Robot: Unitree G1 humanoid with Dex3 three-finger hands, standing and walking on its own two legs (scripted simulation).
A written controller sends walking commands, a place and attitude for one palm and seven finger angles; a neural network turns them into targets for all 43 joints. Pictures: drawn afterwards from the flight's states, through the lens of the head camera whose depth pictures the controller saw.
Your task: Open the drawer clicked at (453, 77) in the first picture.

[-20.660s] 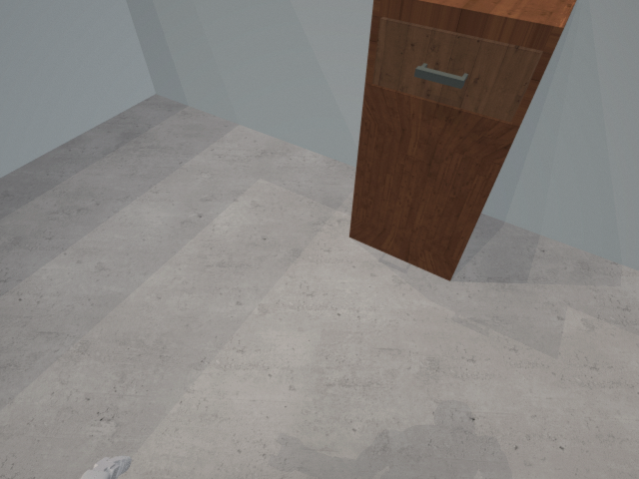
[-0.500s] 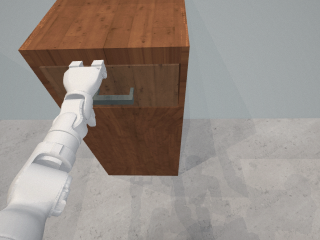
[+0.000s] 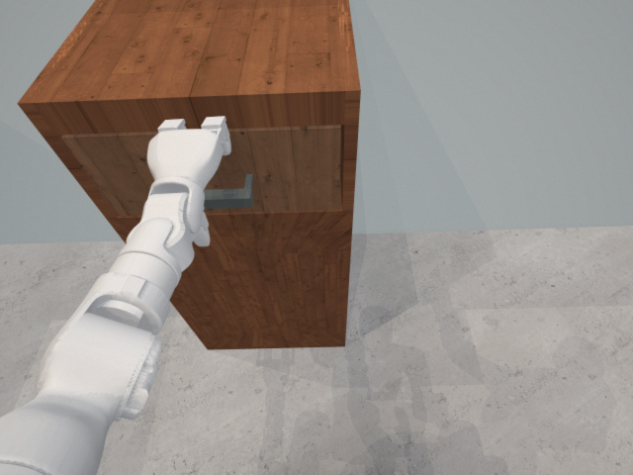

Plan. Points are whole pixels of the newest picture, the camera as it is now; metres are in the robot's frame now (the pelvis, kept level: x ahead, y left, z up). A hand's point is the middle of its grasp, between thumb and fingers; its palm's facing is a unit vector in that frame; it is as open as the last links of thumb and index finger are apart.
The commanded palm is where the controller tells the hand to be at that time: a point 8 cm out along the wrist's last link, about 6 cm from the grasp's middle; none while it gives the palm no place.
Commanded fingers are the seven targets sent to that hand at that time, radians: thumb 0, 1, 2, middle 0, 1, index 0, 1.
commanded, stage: lower the fingers behind the handle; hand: left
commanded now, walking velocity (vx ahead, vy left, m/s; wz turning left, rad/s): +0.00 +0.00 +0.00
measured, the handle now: (213, 190) +0.53 +0.16 +0.03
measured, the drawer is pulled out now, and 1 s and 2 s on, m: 0.00 0.00 0.00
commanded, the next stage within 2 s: lift the fingers back up to retry in 1.40 s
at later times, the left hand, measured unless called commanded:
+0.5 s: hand (194, 208) +0.48 +0.18 +0.04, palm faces +0.03 -0.01 -1.00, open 13.7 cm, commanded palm +0.46 +0.18 +0.09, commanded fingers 0.00 -0.50 0.30 -0.30 -1.20 -0.30 -1.20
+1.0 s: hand (196, 213) +0.48 +0.17 +0.03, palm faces +0.01 +0.02 -1.00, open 13.8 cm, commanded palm +0.46 +0.18 +0.06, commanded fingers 0.00 -0.50 0.30 -0.30 -1.20 -0.30 -1.20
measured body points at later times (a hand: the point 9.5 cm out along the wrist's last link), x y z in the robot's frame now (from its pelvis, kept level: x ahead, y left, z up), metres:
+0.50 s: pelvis -0.01 +0.01 -0.02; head +0.08 +0.00 +0.42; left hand +0.48 +0.17 +0.09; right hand +0.00 -0.27 -0.15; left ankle -0.03 +0.11 -0.73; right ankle +0.01 -0.10 -0.73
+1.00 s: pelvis -0.02 +0.02 -0.02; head +0.07 +0.01 +0.42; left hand +0.47 +0.17 +0.09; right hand +0.01 -0.26 -0.15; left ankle -0.03 +0.11 -0.73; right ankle +0.01 -0.10 -0.73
